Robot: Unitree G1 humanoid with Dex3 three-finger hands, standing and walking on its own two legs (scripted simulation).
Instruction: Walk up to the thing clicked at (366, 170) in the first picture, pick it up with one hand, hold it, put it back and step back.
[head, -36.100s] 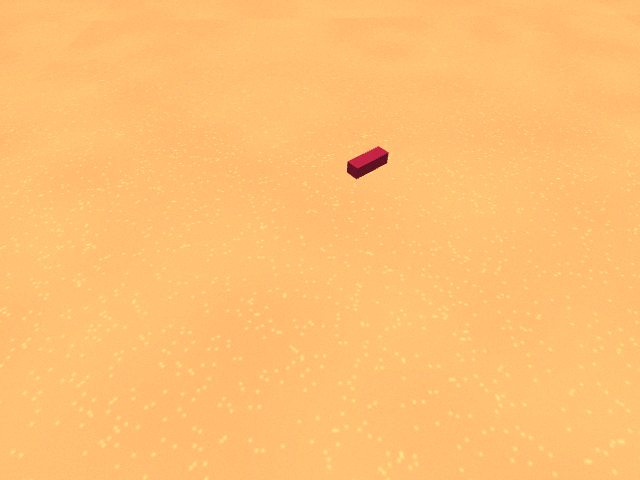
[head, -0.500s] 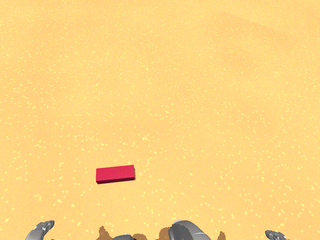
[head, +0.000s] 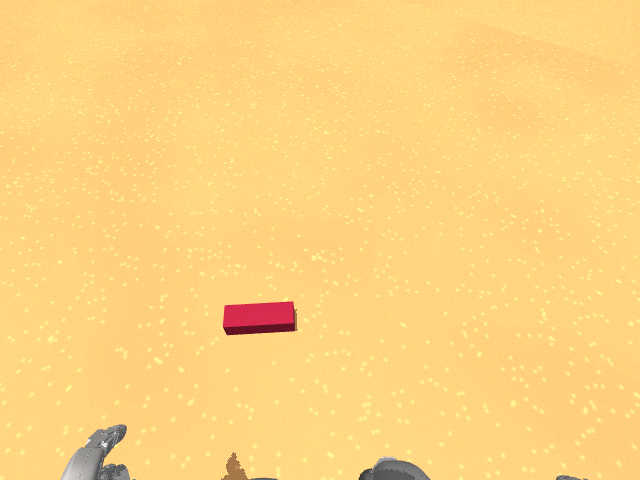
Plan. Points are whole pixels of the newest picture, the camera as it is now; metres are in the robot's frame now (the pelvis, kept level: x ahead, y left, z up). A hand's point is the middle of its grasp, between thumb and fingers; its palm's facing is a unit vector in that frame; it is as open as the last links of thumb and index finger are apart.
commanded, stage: step back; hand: left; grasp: from above
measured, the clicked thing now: (260, 318) +0.62 +0.20 -0.72
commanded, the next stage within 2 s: none
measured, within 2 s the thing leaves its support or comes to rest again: neither
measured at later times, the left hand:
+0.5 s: hand out of the picture -0.08 +0.23 -0.14, palm faces -0.05 -0.91 -0.40, open 7.3 cm
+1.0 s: hand out of the picture -0.23 +0.24 -0.15, palm faces -0.03 -0.92 -0.39, open 7.3 cm
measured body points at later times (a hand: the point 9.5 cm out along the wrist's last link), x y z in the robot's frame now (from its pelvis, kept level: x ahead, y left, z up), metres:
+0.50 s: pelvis -0.16 -0.03 +0.00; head -0.12 -0.04 +0.44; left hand -0.08 +0.28 -0.11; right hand -0.05 -0.36 -0.12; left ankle -0.09 +0.11 -0.68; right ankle -0.16 -0.16 -0.72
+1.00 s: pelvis -0.34 -0.04 +0.00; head -0.28 -0.02 +0.45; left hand -0.23 +0.28 -0.12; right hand -0.24 -0.35 -0.10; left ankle -0.25 +0.08 -0.72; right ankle -0.39 -0.17 -0.67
